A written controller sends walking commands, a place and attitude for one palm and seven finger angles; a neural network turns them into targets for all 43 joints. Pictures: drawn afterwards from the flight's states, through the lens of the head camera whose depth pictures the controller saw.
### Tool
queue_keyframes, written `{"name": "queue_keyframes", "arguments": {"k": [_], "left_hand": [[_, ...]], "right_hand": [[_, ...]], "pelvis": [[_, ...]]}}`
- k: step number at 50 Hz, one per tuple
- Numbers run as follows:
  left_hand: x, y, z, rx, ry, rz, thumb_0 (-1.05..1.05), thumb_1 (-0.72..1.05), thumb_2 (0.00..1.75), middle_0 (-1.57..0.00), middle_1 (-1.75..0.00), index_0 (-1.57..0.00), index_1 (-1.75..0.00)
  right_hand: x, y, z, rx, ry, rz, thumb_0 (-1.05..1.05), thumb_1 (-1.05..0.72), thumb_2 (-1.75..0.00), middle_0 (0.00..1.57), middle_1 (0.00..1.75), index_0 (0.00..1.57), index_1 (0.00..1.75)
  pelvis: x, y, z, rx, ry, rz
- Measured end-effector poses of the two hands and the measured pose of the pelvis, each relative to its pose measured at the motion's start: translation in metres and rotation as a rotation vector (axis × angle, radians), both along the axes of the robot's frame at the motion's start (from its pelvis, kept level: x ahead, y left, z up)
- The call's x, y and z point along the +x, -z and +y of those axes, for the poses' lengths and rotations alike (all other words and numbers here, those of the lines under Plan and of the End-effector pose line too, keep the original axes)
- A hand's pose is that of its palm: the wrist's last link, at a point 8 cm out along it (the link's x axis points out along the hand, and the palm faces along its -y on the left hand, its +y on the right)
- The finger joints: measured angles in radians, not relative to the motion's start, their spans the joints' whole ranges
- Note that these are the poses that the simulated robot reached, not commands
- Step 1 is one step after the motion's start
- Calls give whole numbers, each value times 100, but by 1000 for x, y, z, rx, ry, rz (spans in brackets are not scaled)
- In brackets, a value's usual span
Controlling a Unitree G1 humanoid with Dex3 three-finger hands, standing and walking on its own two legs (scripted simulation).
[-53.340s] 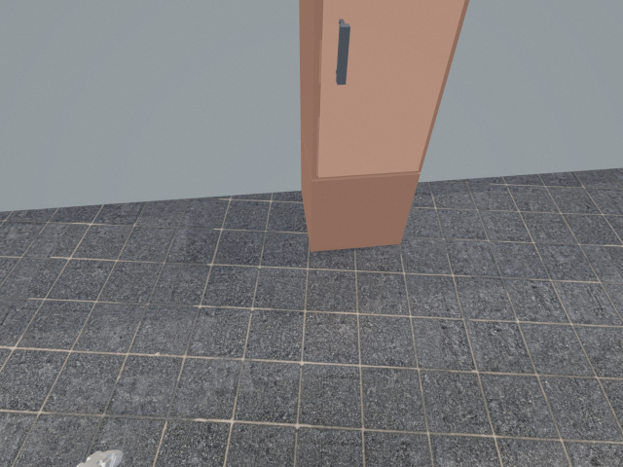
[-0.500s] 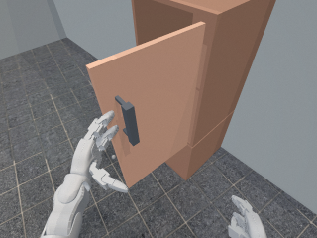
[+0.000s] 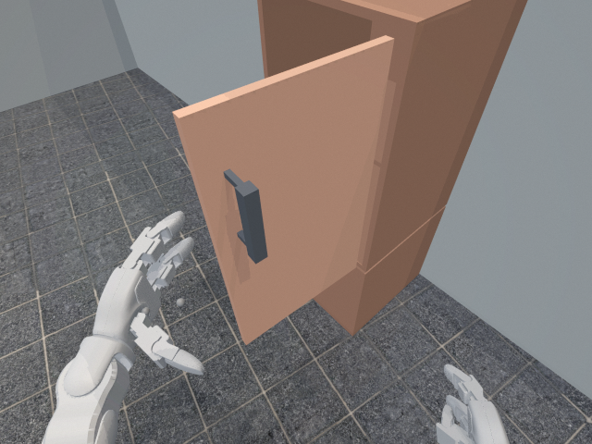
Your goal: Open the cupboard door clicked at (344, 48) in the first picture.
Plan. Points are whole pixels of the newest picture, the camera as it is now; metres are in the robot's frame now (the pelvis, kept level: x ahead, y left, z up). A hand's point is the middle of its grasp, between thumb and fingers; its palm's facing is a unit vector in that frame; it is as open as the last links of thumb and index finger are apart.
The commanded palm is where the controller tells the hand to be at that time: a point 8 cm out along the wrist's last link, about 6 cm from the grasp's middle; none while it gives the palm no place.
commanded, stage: draw the hand back to the body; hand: left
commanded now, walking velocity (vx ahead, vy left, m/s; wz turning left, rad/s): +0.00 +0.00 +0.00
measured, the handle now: (244, 217) +0.40 +0.11 +0.10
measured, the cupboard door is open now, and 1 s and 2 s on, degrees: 86 86 86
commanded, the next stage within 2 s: step back with the hand held close in 1.48 s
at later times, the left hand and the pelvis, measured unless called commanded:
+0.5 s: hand (119, 305) +0.23 +0.21 +0.14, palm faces +0.10 -0.98 -0.19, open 15.8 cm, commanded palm +0.19 +0.26 +0.14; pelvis +0.00 +0.01 +0.01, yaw +0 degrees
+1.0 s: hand (66, 277) +0.25 +0.26 +0.17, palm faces +0.37 -0.85 -0.38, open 10.3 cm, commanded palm +0.19 +0.31 +0.18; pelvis +0.03 +0.02 +0.03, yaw -3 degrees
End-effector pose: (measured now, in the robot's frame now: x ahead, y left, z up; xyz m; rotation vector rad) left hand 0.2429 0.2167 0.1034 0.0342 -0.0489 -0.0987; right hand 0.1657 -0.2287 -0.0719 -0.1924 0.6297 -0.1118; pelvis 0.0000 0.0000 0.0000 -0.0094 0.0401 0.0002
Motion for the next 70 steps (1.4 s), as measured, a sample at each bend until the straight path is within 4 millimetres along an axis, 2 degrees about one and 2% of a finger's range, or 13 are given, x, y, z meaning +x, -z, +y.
{"name": "queue_keyframes", "arguments": {"k": [4, 10, 21, 23, 28, 37, 47, 59, 70], "left_hand": [[-1, -8, 3, 2, 6, -15, -1, -51, 30, -15, -30, -15, -30], [-12, -15, 21, 8, -32, -3, -1, -50, 30, -15, -30, -15, -30], [-31, -30, 39, 21, -41, -14, -1, -47, 31, -15, -30, -15, -30], [-33, -36, 43, 99, -108, -18, -1, -44, 33, -16, -30, -16, -30], [-41, -46, 49, 205, -286, -41, -1, -32, 38, -16, -30, -16, -30], [-41, -55, 70, 303, -419, -35, -1, -3, 50, -17, -30, -17, -30], [-36, -75, 82, 361, -456, -77, 0, 31, 65, -19, -30, -19, -30], [-41, -90, 95, 397, -529, -108, 1, 72, 82, -20, -30, -20, -30], [-42, -84, 86, 378, -518, -88, 1, 87, 89, -21, -30, -21, -30]], "right_hand": [[-4, -2, 3, 10, 12, -12, 1, -90, -90, 20, 30, 20, 30], [-5, -7, 7, 15, 14, -32, 1, -90, -90, 20, 30, 20, 30], [12, -19, 19, -1, -27, -93, 1, -90, -90, 20, 30, 20, 30], [14, -22, 22, -13, -34, -95, 1, -90, -90, 20, 30, 20, 30], [17, -26, 28, -25, -40, -58, 1, -90, -90, 20, 30, 20, 30], [17, -19, 35, -27, -37, 46, 1, -90, -90, 20, 30, 20, 30], [27, -19, 30, -15, -13, 67, 1, -90, -90, 20, 30, 20, 30], [38, -21, 20, -19, -4, 62, 1, -90, -90, 20, 30, 20, 30], [36, -20, 15, -20, -3, 68, 1, -90, -90, 20, 30, 20, 30]], "pelvis": [[0, -2, 2, 3, 10, -4], [1, -4, 5, 0, 15, -18], [1, -7, 11, -8, 1, -40], [1, -9, 12, -9, 4, -52], [4, -18, 15, -7, 14, -73], [16, -26, 20, 0, 29, -97], [30, -28, 22, 3, 43, -100], [35, -28, 16, 3, 42, -98], [33, -29, 10, 3, 41, -101]]}}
